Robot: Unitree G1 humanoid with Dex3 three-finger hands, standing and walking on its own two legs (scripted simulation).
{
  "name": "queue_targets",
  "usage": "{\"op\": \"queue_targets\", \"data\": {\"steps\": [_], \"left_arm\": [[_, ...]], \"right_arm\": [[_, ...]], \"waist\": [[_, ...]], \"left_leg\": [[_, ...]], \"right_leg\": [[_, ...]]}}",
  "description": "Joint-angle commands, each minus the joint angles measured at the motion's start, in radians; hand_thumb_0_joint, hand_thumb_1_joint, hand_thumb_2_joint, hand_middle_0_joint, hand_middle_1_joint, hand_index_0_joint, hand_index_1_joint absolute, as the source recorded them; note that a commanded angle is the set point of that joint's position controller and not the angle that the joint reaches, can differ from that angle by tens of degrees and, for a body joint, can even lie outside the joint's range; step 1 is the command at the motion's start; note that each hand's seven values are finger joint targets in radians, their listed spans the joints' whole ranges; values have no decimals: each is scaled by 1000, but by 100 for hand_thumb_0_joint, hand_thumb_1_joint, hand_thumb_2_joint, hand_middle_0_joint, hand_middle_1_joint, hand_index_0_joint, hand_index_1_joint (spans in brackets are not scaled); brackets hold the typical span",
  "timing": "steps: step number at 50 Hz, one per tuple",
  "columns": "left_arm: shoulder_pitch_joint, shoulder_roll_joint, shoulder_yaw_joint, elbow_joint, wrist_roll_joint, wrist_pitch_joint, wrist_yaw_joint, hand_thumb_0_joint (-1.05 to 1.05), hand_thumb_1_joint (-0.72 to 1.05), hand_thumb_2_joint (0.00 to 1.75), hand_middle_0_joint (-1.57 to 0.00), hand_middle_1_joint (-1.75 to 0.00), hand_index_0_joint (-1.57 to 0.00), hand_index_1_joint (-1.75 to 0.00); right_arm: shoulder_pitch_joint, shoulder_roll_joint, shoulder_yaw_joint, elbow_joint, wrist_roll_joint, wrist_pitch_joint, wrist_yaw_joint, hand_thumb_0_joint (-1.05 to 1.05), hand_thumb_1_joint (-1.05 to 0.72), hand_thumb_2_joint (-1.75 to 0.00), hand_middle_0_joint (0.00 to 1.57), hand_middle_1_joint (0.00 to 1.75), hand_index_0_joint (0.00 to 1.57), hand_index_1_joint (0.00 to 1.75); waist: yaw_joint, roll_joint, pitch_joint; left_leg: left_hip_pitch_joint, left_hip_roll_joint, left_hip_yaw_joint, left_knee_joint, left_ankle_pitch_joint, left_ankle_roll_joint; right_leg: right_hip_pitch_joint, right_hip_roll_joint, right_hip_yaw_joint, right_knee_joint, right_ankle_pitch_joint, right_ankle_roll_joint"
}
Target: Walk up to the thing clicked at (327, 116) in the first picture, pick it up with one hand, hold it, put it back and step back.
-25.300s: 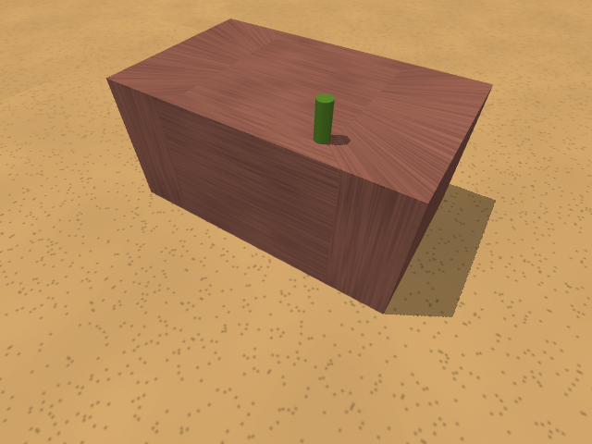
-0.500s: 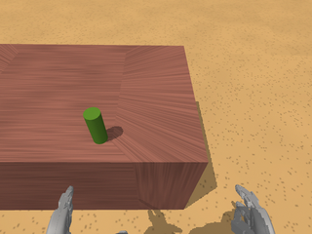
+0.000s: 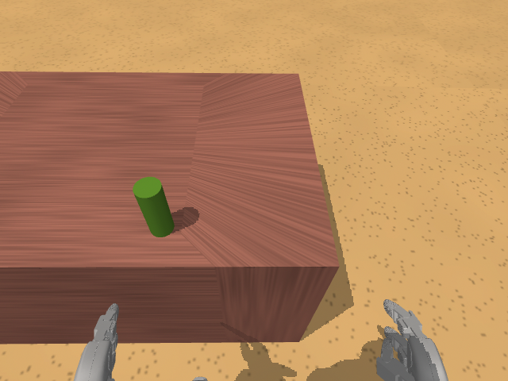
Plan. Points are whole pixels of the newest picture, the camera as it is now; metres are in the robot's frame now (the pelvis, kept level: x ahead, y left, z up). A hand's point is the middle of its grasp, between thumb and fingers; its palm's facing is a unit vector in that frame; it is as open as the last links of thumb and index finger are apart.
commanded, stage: home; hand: left
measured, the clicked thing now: (155, 208) +0.46 +0.21 -0.04
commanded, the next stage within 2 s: stand in 0.92 s
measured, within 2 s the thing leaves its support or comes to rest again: neither
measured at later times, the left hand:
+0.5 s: hand (135, 374) +0.16 +0.18 -0.05, palm faces +0.11 -0.97 -0.23, open 17.5 cm
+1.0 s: hand out of the picture +0.07 +0.26 -0.12, palm faces -0.02 -0.93 -0.36, open 17.6 cm
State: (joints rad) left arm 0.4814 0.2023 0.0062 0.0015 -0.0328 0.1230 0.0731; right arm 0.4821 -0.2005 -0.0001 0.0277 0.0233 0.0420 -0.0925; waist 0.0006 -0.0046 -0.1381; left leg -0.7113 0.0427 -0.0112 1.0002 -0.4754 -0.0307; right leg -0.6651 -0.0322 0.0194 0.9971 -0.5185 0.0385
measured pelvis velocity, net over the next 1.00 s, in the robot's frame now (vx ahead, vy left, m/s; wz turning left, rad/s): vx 0.00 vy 0.01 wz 0.01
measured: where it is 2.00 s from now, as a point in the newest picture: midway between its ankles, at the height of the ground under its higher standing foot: outside the picture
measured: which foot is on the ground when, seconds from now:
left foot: down 0.00-1.00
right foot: down 0.00-1.00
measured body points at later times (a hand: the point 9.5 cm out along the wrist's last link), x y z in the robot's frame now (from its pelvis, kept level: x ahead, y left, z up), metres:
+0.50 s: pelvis +0.00 +0.00 +0.00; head +0.02 +0.01 +0.45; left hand +0.15 +0.23 -0.03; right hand +0.16 -0.24 -0.05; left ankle +0.01 +0.14 -0.68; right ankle -0.01 -0.14 -0.68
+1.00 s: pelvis +0.00 +0.01 +0.03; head +0.02 +0.02 +0.48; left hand +0.07 +0.31 -0.09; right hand +0.08 -0.29 -0.09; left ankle +0.01 +0.14 -0.68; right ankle -0.01 -0.14 -0.68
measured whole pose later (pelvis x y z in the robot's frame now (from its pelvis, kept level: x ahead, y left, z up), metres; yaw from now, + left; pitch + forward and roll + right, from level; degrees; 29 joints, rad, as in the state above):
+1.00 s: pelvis +0.00 +0.01 +0.03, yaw +1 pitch +0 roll -1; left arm 0.26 0.36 0.02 0.82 0.04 0.00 0.02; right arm 0.22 -0.33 -0.06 0.89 -0.05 -0.01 0.00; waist 0.01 -0.01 0.05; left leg -0.41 0.03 -0.01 0.80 -0.40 -0.02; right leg -0.35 -0.04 0.01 0.78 -0.44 0.03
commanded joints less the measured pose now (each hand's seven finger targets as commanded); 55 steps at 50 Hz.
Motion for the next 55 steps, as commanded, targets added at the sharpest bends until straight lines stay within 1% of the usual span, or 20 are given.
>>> {"op": "queue_targets", "data": {"steps": [1,4,6,11,17,18,20,28,29,30,32,34,36,39,42,46,49,51,53,55], "left_arm": [[-6,94,62,-205,3,-55,9,0,-55,6,-5,-5,-5,-5],[-5,89,58,-185,7,-50,9,0,-57,5,-5,-5,-5,-5],[-17,88,55,-190,4,-52,8,0,-58,4,-5,-5,-5,-5],[9,93,67,-196,5,-46,5,0,-58,4,-5,-5,-5,-5],[-14,92,61,-196,4,-46,4,0,-58,4,-5,-5,-5,-5],[47,116,93,-185,9,-28,24,0,-58,4,-5,-5,-5,-5],[14,101,55,-258,7,-23,29,0,-54,6,-5,-6,-5,-6],[-2,101,44,-246,17,8,59,0,-58,4,-5,-5,-5,-5],[-156,281,97,105,142,-60,24,0,-60,3,-4,-5,-4,-5],[-124,294,109,240,148,-94,4,0,-56,5,-5,-5,-5,-5],[-138,281,88,297,131,-126,-22,0,-54,6,-5,-6,-5,-6],[-154,276,68,370,101,-149,-41,0,-55,6,-5,-6,-5,-6],[-193,294,69,440,86,-156,-49,0,-54,6,-5,-6,-5,-6],[-240,317,74,522,86,-164,-49,0,-55,5,-5,-5,-5,-5],[-253,316,73,599,84,-165,-44,0,-61,1,-4,-4,-4,-4],[-225,308,70,698,71,-163,-40,0,-61,1,-4,-4,-4,-4],[-228,325,70,761,66,-162,-39,0,-61,2,-4,-4,-4,-4],[-223,333,65,800,66,-165,-36,0,-59,3,-4,-5,-4,-5],[-239,341,65,831,59,-164,-34,0,-43,19,-20,-21,-20,-21],[-245,338,58,864,55,-159,-32,0,-27,35,-20,-30,-20,-30]], "right_arm": [[-12,-94,-57,-187,1,-54,-13,0,-90,-90,20,30,20,30],[-18,-96,-57,-189,0,-53,-12,0,-90,-90,20,30,20,30],[-29,-93,-53,-191,1,-50,-12,0,-90,-90,20,30,20,30],[1,-98,-64,-187,-1,-52,-12,0,-90,-90,20,30,20,30],[-32,-88,-50,-190,0,-50,-8,0,-90,-90,20,30,20,30],[-100,-139,-61,80,7,-50,-21,0,-90,-90,20,30,20,30],[-122,-133,-51,32,10,-69,-28,0,-90,-90,20,30,20,30],[-190,-133,-48,183,3,-122,-44,0,-90,-90,20,30,20,30],[-267,-295,-92,449,-130,-101,-2,0,-90,-90,20,30,20,30],[-250,-306,-104,483,-140,-93,19,0,-90,-90,20,30,20,30],[-276,-299,-98,496,-127,-86,40,0,-90,-90,20,30,20,30],[-305,-277,-91,530,-90,-90,63,0,-90,-90,20,30,20,30],[-306,-266,-92,574,-69,-87,76,0,-90,-90,20,30,20,30],[-294,-261,-96,640,-69,-85,85,0,-90,-90,20,30,20,30],[-302,-280,-100,696,-75,-81,86,0,-90,-90,20,30,20,30],[-314,-308,-102,753,-72,-81,82,0,-90,-90,20,30,20,30],[-317,-312,-99,797,-65,-81,76,0,-90,-90,20,30,20,30],[-311,-312,-96,830,-58,-80,73,0,-90,-90,20,30,20,30],[-300,-310,-94,861,-57,-78,69,0,-90,-90,20,30,20,30],[-303,-314,-89,889,-55,-75,68,0,-90,-90,20,30,20,30]], "waist": [[1,19,-110],[-5,15,-107],[-2,11,-70],[-3,9,-110],[-1,9,-87],[-16,-13,-59],[-23,19,-64],[-33,82,-38],[13,59,99],[7,29,30],[7,-6,61],[21,-38,47],[7,-69,32],[-8,-69,57],[0,-13,111],[23,73,96],[19,61,97],[17,45,69],[6,28,61],[6,35,92]], "left_leg": [[140,-33,52,-144,277,26],[140,-30,48,-146,283,25],[119,-33,51,-154,233,25],[139,-32,50,-142,286,25],[119,-34,53,-145,237,27],[128,-25,23,-140,195,28],[138,-29,30,-149,188,27],[149,-10,2,-184,147,20],[243,26,-53,-218,261,76],[264,27,-56,-214,283,95],[229,8,-64,-206,279,109],[255,0,-54,-214,218,107],[274,-14,-36,-207,188,92],[331,-19,-29,-224,179,94],[344,2,-73,-296,179,105],[357,55,-150,-385,240,119],[389,50,-127,-404,289,104],[430,45,-105,-375,400,96],[476,41,-81,-376,453,88],[469,51,-94,-418,434,86]], "right_leg": [[60,29,-60,-150,310,-29],[54,31,-61,-143,311,-31],[43,28,-59,-160,262,-30],[63,29,-60,-149,320,-29],[50,25,-56,-163,273,-28],[49,44,-73,-176,236,-27],[53,41,-70,-191,230,-31],[31,47,-87,-174,179,-41],[146,-7,-16,-200,192,-93],[192,-17,7,-196,209,-107],[198,-24,31,-212,213,-125],[247,-33,44,-245,220,-126],[248,-57,93,-294,210,-133],[229,-71,120,-349,204,-125],[223,-48,83,-345,189,-113],[311,-24,29,-310,272,-95],[341,-32,37,-347,312,-97],[383,-54,45,-376,401,-99],[394,-65,54,-392,461,-99],[404,-60,44,-422,439,-92]]}}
